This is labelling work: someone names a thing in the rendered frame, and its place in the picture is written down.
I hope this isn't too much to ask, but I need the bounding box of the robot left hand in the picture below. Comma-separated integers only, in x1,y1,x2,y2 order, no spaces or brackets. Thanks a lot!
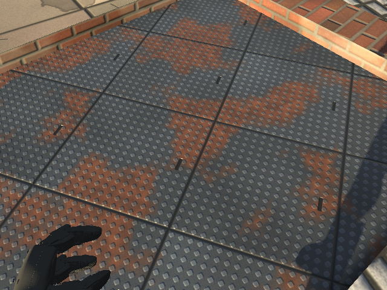
13,224,111,290

